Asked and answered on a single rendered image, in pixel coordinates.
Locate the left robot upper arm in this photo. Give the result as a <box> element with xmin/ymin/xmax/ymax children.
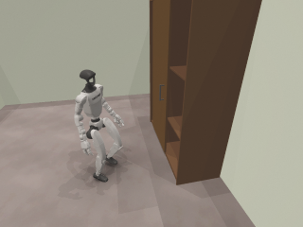
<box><xmin>94</xmin><ymin>84</ymin><xmax>106</xmax><ymax>105</ymax></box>

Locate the right robot upper arm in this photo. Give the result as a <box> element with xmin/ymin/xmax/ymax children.
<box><xmin>74</xmin><ymin>94</ymin><xmax>87</xmax><ymax>121</ymax></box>

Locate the right robot forearm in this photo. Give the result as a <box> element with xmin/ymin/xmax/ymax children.
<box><xmin>74</xmin><ymin>115</ymin><xmax>87</xmax><ymax>142</ymax></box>

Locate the right robot hand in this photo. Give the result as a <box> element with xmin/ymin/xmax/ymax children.
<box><xmin>80</xmin><ymin>140</ymin><xmax>93</xmax><ymax>156</ymax></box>

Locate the left robot forearm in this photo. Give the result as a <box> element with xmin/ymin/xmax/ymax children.
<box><xmin>102</xmin><ymin>101</ymin><xmax>116</xmax><ymax>116</ymax></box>

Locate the left robot hand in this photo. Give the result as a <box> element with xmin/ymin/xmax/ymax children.
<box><xmin>113</xmin><ymin>114</ymin><xmax>125</xmax><ymax>127</ymax></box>

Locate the left robot foot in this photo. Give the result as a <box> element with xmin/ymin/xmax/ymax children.
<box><xmin>105</xmin><ymin>154</ymin><xmax>118</xmax><ymax>165</ymax></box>

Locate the robot left shin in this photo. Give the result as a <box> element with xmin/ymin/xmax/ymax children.
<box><xmin>107</xmin><ymin>147</ymin><xmax>122</xmax><ymax>159</ymax></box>

